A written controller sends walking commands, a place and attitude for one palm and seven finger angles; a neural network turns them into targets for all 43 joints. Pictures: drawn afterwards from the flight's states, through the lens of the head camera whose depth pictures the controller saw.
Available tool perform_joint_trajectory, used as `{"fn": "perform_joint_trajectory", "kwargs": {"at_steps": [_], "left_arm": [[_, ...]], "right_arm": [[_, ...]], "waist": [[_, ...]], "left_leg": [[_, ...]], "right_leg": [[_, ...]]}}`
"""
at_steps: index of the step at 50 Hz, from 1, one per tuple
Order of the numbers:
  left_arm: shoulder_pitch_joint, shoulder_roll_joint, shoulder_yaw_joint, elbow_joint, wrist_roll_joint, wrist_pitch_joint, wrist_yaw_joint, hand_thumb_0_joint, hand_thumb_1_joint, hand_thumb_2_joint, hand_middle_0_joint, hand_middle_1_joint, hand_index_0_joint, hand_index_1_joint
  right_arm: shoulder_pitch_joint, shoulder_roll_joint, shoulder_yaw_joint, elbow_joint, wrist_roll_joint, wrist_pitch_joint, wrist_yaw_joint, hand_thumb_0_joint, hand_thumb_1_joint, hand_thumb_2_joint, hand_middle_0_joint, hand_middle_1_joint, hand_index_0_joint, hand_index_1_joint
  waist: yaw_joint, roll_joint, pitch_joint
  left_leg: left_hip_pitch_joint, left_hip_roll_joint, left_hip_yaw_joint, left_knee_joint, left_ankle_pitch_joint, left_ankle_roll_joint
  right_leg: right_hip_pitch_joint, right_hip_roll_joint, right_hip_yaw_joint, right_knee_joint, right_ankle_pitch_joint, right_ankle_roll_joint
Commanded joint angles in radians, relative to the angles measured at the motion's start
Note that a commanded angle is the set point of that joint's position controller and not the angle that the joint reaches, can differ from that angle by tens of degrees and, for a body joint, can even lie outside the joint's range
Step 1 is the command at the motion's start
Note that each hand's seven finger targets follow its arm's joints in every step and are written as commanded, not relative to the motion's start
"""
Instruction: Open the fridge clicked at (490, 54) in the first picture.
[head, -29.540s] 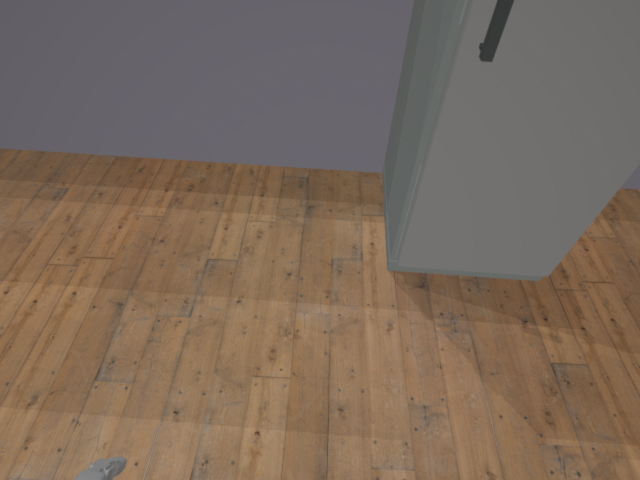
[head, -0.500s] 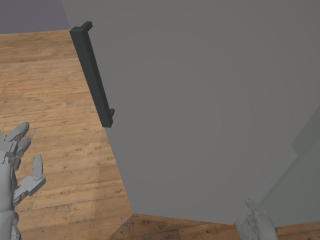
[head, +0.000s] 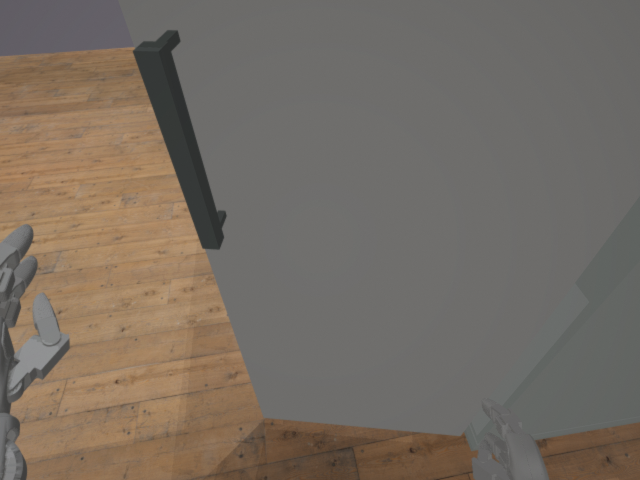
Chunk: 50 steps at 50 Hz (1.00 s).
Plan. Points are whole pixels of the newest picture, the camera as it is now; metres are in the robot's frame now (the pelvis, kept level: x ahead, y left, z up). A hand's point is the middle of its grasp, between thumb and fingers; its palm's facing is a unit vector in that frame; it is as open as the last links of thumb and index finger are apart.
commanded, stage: step back with the hand held close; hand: left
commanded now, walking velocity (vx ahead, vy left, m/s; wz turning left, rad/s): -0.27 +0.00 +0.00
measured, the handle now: (194, 154) +0.39 +0.19 +0.23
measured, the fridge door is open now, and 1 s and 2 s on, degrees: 76 76 76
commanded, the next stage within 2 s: stop stepping back and stand still in 1.04 s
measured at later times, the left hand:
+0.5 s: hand (4, 418) +0.12 +0.28 +0.15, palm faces +0.48 -0.78 -0.41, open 7.4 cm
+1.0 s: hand out of the picture +0.01 +0.30 +0.16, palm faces +0.54 -0.75 -0.38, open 7.4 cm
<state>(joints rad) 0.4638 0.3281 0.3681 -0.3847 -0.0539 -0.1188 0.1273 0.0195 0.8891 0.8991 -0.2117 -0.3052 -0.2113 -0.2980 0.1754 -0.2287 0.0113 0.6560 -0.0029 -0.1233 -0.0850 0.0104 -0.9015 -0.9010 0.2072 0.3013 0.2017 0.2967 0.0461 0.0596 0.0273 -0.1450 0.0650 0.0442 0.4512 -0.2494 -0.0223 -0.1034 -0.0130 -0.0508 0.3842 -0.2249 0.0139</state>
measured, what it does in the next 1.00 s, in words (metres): walks backwards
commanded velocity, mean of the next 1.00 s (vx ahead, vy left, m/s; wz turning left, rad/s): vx -0.31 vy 0.00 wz -0.01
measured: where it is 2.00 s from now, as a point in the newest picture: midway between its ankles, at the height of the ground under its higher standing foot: outside the picture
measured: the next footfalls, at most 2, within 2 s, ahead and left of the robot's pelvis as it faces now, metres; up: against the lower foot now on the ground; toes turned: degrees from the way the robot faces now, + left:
right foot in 1.16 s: -0.23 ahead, -0.11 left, +0.00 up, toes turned +6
left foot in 1.38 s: -0.25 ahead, +0.16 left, +0.00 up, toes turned +6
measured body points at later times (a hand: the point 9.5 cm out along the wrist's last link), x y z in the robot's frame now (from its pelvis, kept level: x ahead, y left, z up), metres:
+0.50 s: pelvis -0.08 +0.02 -0.02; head -0.08 +0.02 +0.43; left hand +0.09 +0.32 +0.17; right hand +0.09 -0.21 -0.10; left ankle +0.00 +0.13 -0.74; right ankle -0.01 -0.13 -0.74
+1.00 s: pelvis -0.19 +0.03 -0.04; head -0.18 +0.04 +0.41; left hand -0.03 +0.34 +0.18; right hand +0.00 -0.21 -0.11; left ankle -0.02 +0.14 -0.74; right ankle -0.08 -0.12 -0.71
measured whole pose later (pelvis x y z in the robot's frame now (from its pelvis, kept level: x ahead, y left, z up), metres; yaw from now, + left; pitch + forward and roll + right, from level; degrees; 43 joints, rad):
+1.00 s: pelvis -0.19 +0.03 -0.04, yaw +4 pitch -3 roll -4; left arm 0.42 0.39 0.43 -0.52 -0.02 -0.24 0.19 0.02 0.89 0.90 -0.21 -0.31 -0.21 -0.30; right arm 0.18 -0.22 -0.01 0.62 -0.02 -0.12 -0.10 0.01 -0.90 -0.90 0.21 0.30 0.20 0.30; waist -0.01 0.03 0.07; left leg -0.56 0.07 0.04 0.71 -0.19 0.05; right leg -0.57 0.04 0.03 0.98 -0.42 0.02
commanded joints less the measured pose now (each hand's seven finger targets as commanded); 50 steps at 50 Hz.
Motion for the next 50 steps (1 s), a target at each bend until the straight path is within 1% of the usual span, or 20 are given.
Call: {"fn": "perform_joint_trajectory", "kwargs": {"at_steps": [1,4,9,13,16,20,23,26,31,36,39,41,42,44,45,46,47,48,49,50], "left_arm": [[0.004,0.192,0.107,-0.211,0.0,-0.079,0.02,0.0,0.9,0.9,-0.2,-0.3,-0.2,-0.3],[0.057,0.207,0.129,-0.229,-0.004,-0.079,0.028,0.0,0.9,0.9,-0.2,-0.3,-0.2,-0.3],[0.061,0.237,0.16,-0.293,-0.007,-0.085,0.043,0.0,0.9,0.9,-0.2,-0.3,-0.2,-0.3],[0.043,0.243,0.17,-0.314,-0.002,-0.1,0.052,0.0,0.9,0.9,-0.2,-0.3,-0.2,-0.3],[0.028,0.212,0.15,-0.3,0.004,-0.113,0.057,0.0,0.9,0.9,-0.2,-0.3,-0.2,-0.3],[-0.003,0.212,0.144,-0.269,0.015,-0.129,0.063,0.0,0.9,0.9,-0.2,-0.3,-0.2,-0.3],[-0.049,0.247,0.158,-0.287,0.022,-0.141,0.078,0.0,0.9,0.9,-0.2,-0.3,-0.2,-0.3],[-0.059,0.24,0.157,-0.303,0.025,-0.154,0.089,0.0,0.9,0.9,-0.2,-0.3,-0.2,-0.3],[0.022,0.21,0.18,-0.279,0.039,-0.186,0.086,0.0,0.9,0.9,-0.2,-0.3,-0.2,-0.3],[0.021,0.216,0.174,-0.29,0.043,-0.193,0.074,0.0,0.9,0.9,-0.2,-0.3,-0.2,-0.3],[-0.058,0.256,0.182,-0.322,0.044,-0.191,0.081,0.0,0.9,0.9,-0.2,-0.3,-0.2,-0.3],[-0.084,0.261,0.173,-0.306,0.044,-0.186,0.093,0.0,0.9,0.9,-0.2,-0.3,-0.2,-0.3],[-0.094,0.247,0.157,-0.299,0.042,-0.182,0.097,0.0,0.9,0.9,-0.2,-0.3,-0.2,-0.3],[-0.095,0.248,0.163,-0.311,0.037,-0.181,0.098,0.0,0.9,0.9,-0.2,-0.3,-0.2,-0.3],[-0.092,0.246,0.169,-0.312,0.034,-0.182,0.096,0.0,0.9,0.9,-0.2,-0.3,-0.2,-0.3],[-0.098,0.245,0.178,-0.341,0.031,-0.19,0.093,0.0,0.9,0.9,-0.2,-0.3,-0.2,-0.3],[-0.096,0.234,0.196,-0.363,0.032,-0.192,0.091,0.0,0.9,0.9,-0.2,-0.3,-0.2,-0.3],[-0.123,0.284,0.218,-0.396,0.025,-0.192,0.087,0.0,0.9,0.9,-0.2,-0.3,-0.2,-0.3],[-0.125,0.313,0.243,-0.435,0.008,-0.197,0.075,0.0,0.9,0.9,-0.2,-0.3,-0.2,-0.3],[-0.072,0.262,0.211,-0.383,0.0,-0.203,0.065,0.0,0.9,0.9,-0.2,-0.3,-0.2,-0.3]], "right_arm": [[-0.099,-0.111,-0.046,-0.193,0.004,-0.007,-0.006,0.0,-0.9,-0.9,0.2,0.3,0.2,0.3],[-0.095,-0.116,-0.051,-0.213,0.009,0.015,-0.012,0.0,-0.9,-0.9,0.2,0.3,0.2,0.3],[-0.1,-0.12,-0.05,-0.243,0.012,0.031,-0.022,0.0,-0.9,-0.9,0.2,0.3,0.2,0.3],[-0.091,-0.131,-0.05,-0.247,0.01,0.016,-0.023,0.0,-0.9,-0.9,0.2,0.3,0.2,0.3],[-0.072,-0.13,-0.048,-0.241,0.011,0.0,-0.021,0.0,-0.9,-0.9,0.2,0.3,0.2,0.3],[-0.047,-0.119,-0.046,-0.229,0.014,-0.016,-0.021,0.0,-0.9,-0.9,0.2,0.3,0.2,0.3],[-0.038,-0.112,-0.045,-0.202,0.001,-0.021,-0.02,0.0,-0.9,-0.9,0.2,0.3,0.2,0.3],[-0.044,-0.109,-0.037,-0.201,-0.002,-0.027,-0.026,0.0,-0.9,-0.9,0.2,0.3,0.2,0.3],[-0.048,-0.132,-0.048,-0.232,0.011,-0.055,-0.032,0.0,-0.9,-0.9,0.2,0.3,0.2,0.3],[-0.04,-0.132,-0.054,-0.228,0.003,-0.071,-0.025,0.0,-0.9,-0.9,0.2,0.3,0.2,0.3],[-0.034,-0.105,-0.052,-0.199,-0.014,-0.068,-0.023,0.0,-0.9,-0.9,0.2,0.3,0.2,0.3],[-0.018,-0.096,-0.045,-0.157,-0.023,-0.053,-0.015,0.0,-0.9,-0.9,0.2,0.3,0.2,0.3],[-0.011,-0.093,-0.043,-0.144,-0.021,-0.043,-0.009,0.0,-0.9,-0.9,0.2,0.3,0.2,0.3],[-0.01,-0.101,-0.045,-0.141,-0.015,-0.032,-0.008,0.0,-0.9,-0.9,0.2,0.3,0.2,0.3],[-0.017,-0.113,-0.047,-0.158,-0.012,-0.028,-0.014,0.0,-0.9,-0.9,0.2,0.3,0.2,0.3],[-0.033,-0.127,-0.05,-0.178,-0.007,-0.03,-0.021,0.0,-0.9,-0.9,0.2,0.3,0.2,0.3],[-0.06,-0.14,-0.055,-0.195,-0.012,-0.043,-0.027,0.0,-0.9,-0.9,0.2,0.3,0.2,0.3],[-0.067,-0.106,-0.065,-0.197,-0.021,-0.054,-0.029,0.0,-0.9,-0.9,0.2,0.3,0.2,0.3],[-0.068,-0.1,-0.083,-0.17,-0.025,-0.065,-0.023,0.0,-0.9,-0.9,0.2,0.3,0.2,0.3],[-0.08,-0.111,-0.096,-0.16,-0.012,-0.083,-0.006,0.0,-0.9,-0.9,0.2,0.3,0.2,0.3]], "waist": [[-0.028,-0.014,-0.161],[-0.027,-0.036,-0.213],[-0.021,0.035,-0.205],[-0.014,0.11,-0.178],[-0.021,0.107,-0.152],[-0.037,-0.064,-0.095],[-0.046,-0.136,-0.074],[-0.048,-0.066,-0.101],[-0.03,0.162,-0.129],[-0.04,0.071,-0.073],[-0.047,-0.125,-0.031],[-0.048,-0.209,-0.069],[-0.056,-0.226,-0.087],[-0.069,-0.192,-0.103],[-0.068,-0.125,-0.087],[-0.065,0.037,-0.092],[-0.059,0.285,-0.115],[-0.047,0.306,-0.173],[-0.04,0.175,-0.207],[-0.034,0.144,-0.21]], "left_leg": [[-0.007,0.009,0.022,0.052,0.296,0.027],[-0.017,0.032,0.004,0.051,0.384,0.027],[-0.092,0.067,-0.03,0.009,0.398,0.041],[-0.199,0.105,-0.069,-0.051,0.278,0.066],[-0.293,0.123,-0.073,-0.068,0.103,0.082],[-0.364,0.038,-0.035,0.023,-0.226,0.061],[-0.265,-0.011,-0.019,0.143,-0.234,0.039],[-0.265,0.017,-0.07,0.063,-0.205,0.051],[-0.547,0.15,-0.22,-0.199,-0.462,0.111],[-0.569,0.095,-0.138,-0.084,-0.481,0.096],[-0.397,-0.011,-0.058,0.177,-0.352,0.043],[-0.187,-0.041,-0.032,0.389,-0.266,0.019],[-0.129,-0.044,-0.033,0.435,-0.246,0.019],[-0.09,-0.013,-0.082,0.332,-0.245,0.035],[-0.155,0.022,-0.135,0.209,-0.308,0.057],[-0.284,0.1,-0.228,0.061,-0.432,0.097],[-0.537,0.246,-0.381,-0.212,-0.624,0.16],[-0.593,0.316,-0.446,-0.306,-0.473,0.17],[-0.52,0.305,-0.343,-0.257,-0.329,0.15],[-0.388,0.271,-0.242,-0.19,-0.253,0.14]], "right_leg": [[-0.08,-0.094,0.07,0.004,0.378,-0.02],[-0.072,-0.079,0.049,0.061,0.38,-0.012],[-0.083,-0.035,0.029,0.133,0.258,0.003],[-0.078,-0.004,0.024,0.198,0.091,0.011],[-0.075,-0.005,0.036,0.234,0.034,0.012],[-0.155,-0.074,0.135,0.091,-0.004,-0.018],[-0.329,-0.156,0.238,-0.055,-0.224,-0.069],[-0.304,-0.115,0.159,0.013,-0.195,-0.049],[0.002,0.044,0.021,0.323,-0.09,0.006],[-0.059,0.018,0.106,0.216,-0.152,-0.017],[-0.345,-0.132,0.331,-0.023,-0.278,-0.091],[-0.557,-0.232,0.382,-0.134,-0.41,-0.13],[-0.602,-0.245,0.361,-0.147,-0.435,-0.132],[-0.609,-0.192,0.256,-0.064,-0.382,-0.1],[-0.581,-0.128,0.204,0.025,-0.388,-0.072],[-0.506,-0.057,0.138,0.221,-0.389,-0.045],[-0.278,0.079,0.033,0.633,-0.286,-0.004],[-0.189,0.129,0.058,0.942,-0.319,0.011],[-0.2,0.125,0.096,1.035,-0.315,0.009],[-0.295,0.122,0.083,1.003,-0.309,0.015]]}}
